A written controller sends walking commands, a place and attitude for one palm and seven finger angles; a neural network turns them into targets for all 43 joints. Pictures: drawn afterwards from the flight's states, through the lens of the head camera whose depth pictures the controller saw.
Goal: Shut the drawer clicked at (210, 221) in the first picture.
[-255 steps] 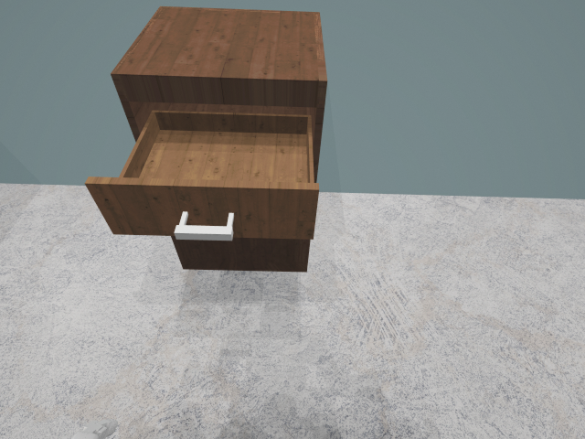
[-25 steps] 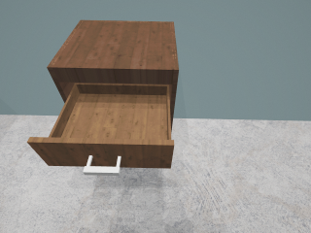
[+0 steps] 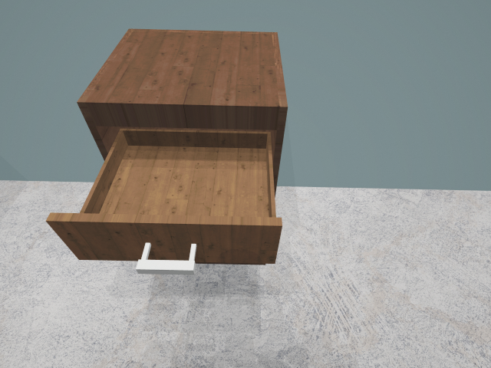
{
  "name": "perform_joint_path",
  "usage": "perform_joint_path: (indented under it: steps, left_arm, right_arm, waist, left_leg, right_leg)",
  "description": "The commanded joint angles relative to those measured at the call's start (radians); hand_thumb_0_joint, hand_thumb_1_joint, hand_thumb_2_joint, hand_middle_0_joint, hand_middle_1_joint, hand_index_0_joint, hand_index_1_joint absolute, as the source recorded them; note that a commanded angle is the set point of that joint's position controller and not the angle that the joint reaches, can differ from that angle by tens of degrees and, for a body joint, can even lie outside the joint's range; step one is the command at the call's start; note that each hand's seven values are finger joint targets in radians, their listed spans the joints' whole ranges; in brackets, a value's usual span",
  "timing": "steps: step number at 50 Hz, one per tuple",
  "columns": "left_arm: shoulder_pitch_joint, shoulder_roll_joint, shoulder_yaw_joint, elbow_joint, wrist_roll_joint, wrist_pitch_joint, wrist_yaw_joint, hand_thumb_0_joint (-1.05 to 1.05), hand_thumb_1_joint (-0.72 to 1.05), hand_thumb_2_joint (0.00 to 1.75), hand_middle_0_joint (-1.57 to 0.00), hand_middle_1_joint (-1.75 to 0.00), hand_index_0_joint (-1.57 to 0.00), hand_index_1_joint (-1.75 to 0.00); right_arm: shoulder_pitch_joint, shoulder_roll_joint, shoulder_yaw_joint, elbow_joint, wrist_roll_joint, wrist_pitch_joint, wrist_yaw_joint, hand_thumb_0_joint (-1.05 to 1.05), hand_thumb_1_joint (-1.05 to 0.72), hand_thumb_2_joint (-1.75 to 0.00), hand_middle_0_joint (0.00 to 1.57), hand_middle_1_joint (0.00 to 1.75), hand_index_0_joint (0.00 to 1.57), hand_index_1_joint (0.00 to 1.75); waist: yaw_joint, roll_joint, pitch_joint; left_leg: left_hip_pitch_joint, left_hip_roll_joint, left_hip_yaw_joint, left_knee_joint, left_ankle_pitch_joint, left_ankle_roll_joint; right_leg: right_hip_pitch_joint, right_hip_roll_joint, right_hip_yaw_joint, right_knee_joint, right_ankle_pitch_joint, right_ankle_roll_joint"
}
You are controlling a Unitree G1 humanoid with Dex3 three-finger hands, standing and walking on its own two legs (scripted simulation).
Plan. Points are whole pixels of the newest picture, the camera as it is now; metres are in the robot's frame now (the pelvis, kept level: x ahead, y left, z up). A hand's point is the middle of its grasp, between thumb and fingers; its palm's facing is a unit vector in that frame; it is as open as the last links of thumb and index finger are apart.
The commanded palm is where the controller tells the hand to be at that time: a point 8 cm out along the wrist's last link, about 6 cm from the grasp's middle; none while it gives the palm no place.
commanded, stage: look again from close up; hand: left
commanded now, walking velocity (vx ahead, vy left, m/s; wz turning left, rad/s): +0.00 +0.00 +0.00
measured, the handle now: (168, 257) +0.34 +0.18 -0.09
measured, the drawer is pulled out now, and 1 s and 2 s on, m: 0.29 0.29 0.29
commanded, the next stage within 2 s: shuffle to correct the standing spot in 0.14 s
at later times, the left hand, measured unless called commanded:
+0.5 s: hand out of the picture +0.00 +0.15 -0.17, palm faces -0.01 -0.98 -0.19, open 7.4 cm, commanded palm none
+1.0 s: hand out of the picture +0.04 +0.15 -0.17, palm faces +0.01 -0.97 -0.26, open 7.4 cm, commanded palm none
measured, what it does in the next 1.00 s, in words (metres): stands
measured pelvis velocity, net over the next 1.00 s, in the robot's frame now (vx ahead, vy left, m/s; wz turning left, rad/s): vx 0.02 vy -0.04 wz -0.02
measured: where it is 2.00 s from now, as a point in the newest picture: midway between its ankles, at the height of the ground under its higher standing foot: outside the picture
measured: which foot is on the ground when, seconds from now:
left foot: down 0.00-1.00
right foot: down 0.00-1.00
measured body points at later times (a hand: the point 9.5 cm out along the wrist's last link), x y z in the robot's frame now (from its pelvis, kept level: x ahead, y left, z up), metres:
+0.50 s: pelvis +0.02 -0.02 +0.00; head +0.04 -0.02 +0.45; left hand +0.00 +0.21 -0.16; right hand +0.01 -0.24 -0.16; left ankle +0.02 +0.10 -0.73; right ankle -0.07 -0.12 -0.73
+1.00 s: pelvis +0.02 -0.04 +0.00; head +0.05 -0.04 +0.45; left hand +0.04 +0.20 -0.15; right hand +0.08 -0.27 -0.15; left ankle +0.02 +0.10 -0.73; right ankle -0.07 -0.12 -0.73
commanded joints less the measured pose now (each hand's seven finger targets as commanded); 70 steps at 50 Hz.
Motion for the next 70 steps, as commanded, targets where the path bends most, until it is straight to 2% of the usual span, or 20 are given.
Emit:
perform_joint_path:
  steps: [1, 5, 12, 14, 19, 23, 25, 27, 30, 33, 42, 44, 46, 48, 52, 54, 60, 64, 69, 70]
  left_arm:
    - [0.089, 0.101, 0.013, -0.03, 0.0, -0.002, 0.003, 0.0, 0.9, 0.9, -0.2, -0.3, -0.2, -0.3]
    - [0.087, 0.108, 0.014, -0.036, 0.0, -0.002, -0.001, 0.0, 0.9, 0.9, -0.2, -0.3, -0.2, -0.3]
    - [0.088, 0.119, 0.014, -0.034, -0.001, -0.005, 0.0, 0.0, 0.9, 0.9, -0.2, -0.3, -0.2, -0.3]
    - [0.098, 0.109, 0.013, -0.02, 0.0, -0.005, -0.001, 0.0, 0.9, 0.9, -0.2, -0.3, -0.2, -0.3]
    - [0.111, 0.101, 0.011, -0.003, 0.009, -0.002, -0.01, 0.0, 0.9, 0.9, -0.2, -0.3, -0.2, -0.3]
    - [0.137, 0.096, 0.012, 0.011, 0.009, -0.01, -0.013, 0.0, 0.9, 0.9, -0.2, -0.3, -0.2, -0.3]
    - [0.145, 0.097, 0.013, 0.015, 0.006, -0.015, -0.012, 0.0, 0.9, 0.9, -0.2, -0.3, -0.2, -0.3]
    - [0.16, 0.097, 0.015, 0.018, 0.002, -0.022, -0.002, 0.0, 0.9, 0.9, -0.2, -0.3, -0.2, -0.3]
    - [0.158, 0.108, 0.016, 0.022, -0.006, -0.03, 0.008, 0.0, 0.9, 0.9, -0.2, -0.3, -0.2, -0.3]
    - [0.159, 0.127, 0.022, 0.013, -0.006, -0.031, 0.015, 0.0, 0.9, 0.9, -0.2, -0.3, -0.2, -0.3]
    - [0.114, 0.146, 0.037, -0.041, -0.001, -0.003, 0.02, 0.0, 0.9, 0.9, -0.2, -0.3, -0.2, -0.3]
    - [0.117, 0.151, 0.038, -0.048, 0.001, -0.002, 0.02, 0.0, 0.9, 0.9, -0.2, -0.3, -0.2, -0.3]
    - [0.117, 0.167, 0.043, -0.059, 0.002, -0.004, 0.022, 0.0, 0.9, 0.9, -0.2, -0.3, -0.2, -0.3]
    - [0.108, 0.168, 0.04, -0.063, 0.001, -0.005, 0.021, 0.0, 0.9, 0.9, -0.2, -0.3, -0.2, -0.3]
    - [0.063, 0.15, 0.028, -0.085, 0.001, 0.002, 0.013, 0.0, 0.9, 0.9, -0.2, -0.3, -0.2, -0.3]
    - [0.058, 0.149, 0.026, -0.086, 0.002, 0.001, 0.009, 0.0, 0.9, 0.9, -0.2, -0.3, -0.2, -0.3]
    - [0.049, 0.146, 0.017, -0.073, 0.002, 0.004, -0.002, 0.0, 0.9, 0.9, -0.2, -0.3, -0.2, -0.3]
    - [0.061, 0.143, 0.014, -0.062, 0.0, -0.001, -0.006, 0.0, 0.9, 0.9, -0.2, -0.3, -0.2, -0.3]
    - [0.082, 0.129, 0.013, -0.043, -0.002, -0.009, -0.008, 0.0, 0.9, 0.9, -0.2, -0.3, -0.2, -0.3]
    - [0.083, 0.129, 0.011, -0.036, -0.003, -0.009, -0.009, 0.0, 0.9, 0.9, -0.2, -0.3, -0.2, -0.3]
  right_arm:
    - [0.044, -0.091, -0.017, -0.036, -0.002, -0.014, -0.002, 0.0, -0.9, -0.9, 0.2, 0.3, 0.2, 0.3]
    - [0.036, -0.092, -0.019, -0.033, -0.001, -0.016, 0.0, 0.0, -0.9, -0.9, 0.2, 0.3, 0.2, 0.3]
    - [0.032, -0.101, -0.02, -0.017, 0.001, -0.02, -0.001, 0.0, -0.9, -0.9, 0.2, 0.3, 0.2, 0.3]
    - [0.041, -0.095, -0.019, -0.002, 0.0, -0.017, -0.001, 0.0, -0.9, -0.9, 0.2, 0.3, 0.2, 0.3]
    - [0.048, -0.101, -0.029, 0.011, -0.005, -0.009, 0.003, 0.0, -0.9, -0.9, 0.2, 0.3, 0.2, 0.3]
    - [0.051, -0.094, -0.033, 0.015, -0.004, -0.016, 0.001, 0.0, -0.9, -0.9, 0.2, 0.3, 0.2, 0.3]
    - [0.052, -0.078, -0.03, 0.017, -0.004, -0.021, -0.002, 0.0, -0.9, -0.9, 0.2, 0.3, 0.2, 0.3]
    - [0.047, -0.064, -0.023, 0.019, -0.002, -0.026, -0.008, 0.0, -0.9, -0.9, 0.2, 0.3, 0.2, 0.3]
    - [0.043, -0.053, -0.015, 0.026, 0.003, -0.025, -0.016, 0.0, -0.9, -0.9, 0.2, 0.3, 0.2, 0.3]
    - [0.04, -0.067, -0.017, 0.025, 0.007, -0.019, -0.021, 0.0, -0.9, -0.9, 0.2, 0.3, 0.2, 0.3]
    - [-0.003, -0.086, -0.032, -0.025, 0.01, 0.005, -0.019, 0.0, -0.9, -0.9, 0.2, 0.3, 0.2, 0.3]
    - [-0.018, -0.089, -0.032, -0.041, 0.008, 0.009, -0.017, 0.0, -0.9, -0.9, 0.2, 0.3, 0.2, 0.3]
    - [-0.03, -0.098, -0.035, -0.059, 0.006, 0.01, -0.017, 0.0, -0.9, -0.9, 0.2, 0.3, 0.2, 0.3]
    - [-0.044, -0.101, -0.036, -0.068, 0.008, 0.014, -0.016, 0.0, -0.9, -0.9, 0.2, 0.3, 0.2, 0.3]
    - [-0.045, -0.108, -0.032, -0.058, 0.007, 0.011, -0.008, 0.0, -0.9, -0.9, 0.2, 0.3, 0.2, 0.3]
    - [-0.048, -0.108, -0.028, -0.054, 0.005, 0.01, -0.005, 0.0, -0.9, -0.9, 0.2, 0.3, 0.2, 0.3]
    - [-0.043, -0.105, -0.02, -0.036, 0.004, 0.009, 0.003, 0.0, -0.9, -0.9, 0.2, 0.3, 0.2, 0.3]
    - [-0.018, -0.104, -0.018, -0.022, 0.001, 0.003, 0.007, 0.0, -0.9, -0.9, 0.2, 0.3, 0.2, 0.3]
    - [0.013, -0.095, -0.013, 0.002, 0.003, -0.008, 0.005, 0.0, -0.9, -0.9, 0.2, 0.3, 0.2, 0.3]
    - [0.017, -0.091, -0.012, 0.01, 0.005, -0.009, 0.004, 0.0, -0.9, -0.9, 0.2, 0.3, 0.2, 0.3]
  waist:
    - [0.005, 0.002, 0.085]
    - [0.009, -0.012, 0.06]
    - [0.008, -0.003, 0.002]
    - [0.004, -0.015, -0.003]
    - [0.0, 0.024, 0.073]
    - [0.004, 0.018, 0.074]
    - [0.005, -0.006, 0.057]
    - [0.006, -0.051, 0.005]
    - [0.005, -0.079, -0.021]
    - [0.002, -0.087, -0.049]
    - [0.015, 0.005, -0.013]
    - [0.018, -0.012, -0.04]
    - [0.022, -0.038, -0.073]
    - [0.019, -0.096, -0.086]
    - [0.01, -0.051, -0.035]
    - [0.01, -0.042, 0.003]
    - [0.013, -0.018, 0.091]
    - [0.009, -0.018, 0.07]
    - [0.009, -0.016, 0.028]
    - [0.012, -0.018, 0.046]
  left_leg:
    - [0.038, 0.094, -0.127, -0.147, 0.17, 0.025]
    - [0.069, 0.097, -0.121, -0.163, 0.173, 0.027]
    - [0.129, 0.105, -0.111, -0.141, 0.298, 0.024]
    - [0.14, 0.107, -0.107, -0.143, 0.222, 0.026]
    - [0.087, 0.125, -0.128, -0.186, -0.008, 0.043]
    - [0.075, 0.13, -0.131, -0.156, 0.055, 0.058]
    - [0.087, 0.114, -0.093, -0.103, 0.188, 0.051]
    - [0.099, 0.096, -0.064, -0.036, 0.351, 0.031]
    - [0.099, 0.08, -0.039, -0.027, 0.431, 0.007]
    - [0.123, 0.078, -0.02, -0.029, 0.449, -0.002]
    - [0.145, 0.112, -0.044, -0.062, 0.489, -0.001]
    - [0.143, 0.108, -0.04, -0.054, 0.47, -0.004]
    - [0.13, 0.097, -0.018, -0.025, 0.487, -0.007]
    - [0.116, 0.09, -0.011, -0.033, 0.401, -0.013]
    - [0.174, 0.111, -0.049, -0.09, 0.429, 0.001]
    - [0.166, 0.114, -0.061, -0.113, 0.393, 0.003]
    - [0.125, 0.109, -0.091, -0.192, 0.179, 0.009]
    - [0.13, 0.104, -0.097, -0.203, 0.13, 0.006]
    - [0.141, 0.107, -0.1, -0.199, 0.179, 0.009]
    - [0.134, 0.108, -0.099, -0.205, 0.173, 0.01]
  right_leg:
    - [-0.127, -0.058, 0.074, -0.11, 0.149, -0.044]
    - [-0.123, -0.064, 0.074, -0.122, 0.159, -0.039]
    - [-0.099, -0.075, 0.075, -0.121, 0.248, -0.034]
    - [-0.099, -0.07, 0.066, -0.122, 0.193, -0.036]
    - [-0.16, -0.046, 0.034, -0.102, 0.029, -0.05]
    - [-0.154, -0.042, 0.035, -0.083, 0.085, -0.06]
    - [-0.128, -0.054, 0.054, -0.084, 0.207, -0.065]
    - [-0.064, -0.084, 0.077, -0.07, 0.505, -0.062]
    - [0.009, -0.114, 0.079, -0.05, 0.917, -0.04]
    - [0.042, -0.131, 0.074, -0.032, 1.081, -0.028]
    - [-0.038, -0.133, 0.097, -0.062, 0.752, -0.04]
    - [-0.018, -0.14, 0.106, -0.059, 0.789, -0.043]
    - [0.028, -0.145, 0.105, -0.035, 0.934, -0.035]
    - [0.051, -0.153, 0.102, -0.03, 0.998, -0.032]
    - [-0.05, -0.115, 0.083, -0.084, 0.641, -0.029]
    - [-0.074, -0.105, 0.085, -0.116, 0.538, -0.029]
    - [-0.131, -0.088, 0.089, -0.196, 0.22, -0.034]
    - [-0.134, -0.09, 0.09, -0.21, 0.169, -0.04]
    - [-0.104, -0.091, 0.085, -0.201, 0.213, -0.044]
    - [-0.105, -0.089, 0.078, -0.206, 0.204, -0.042]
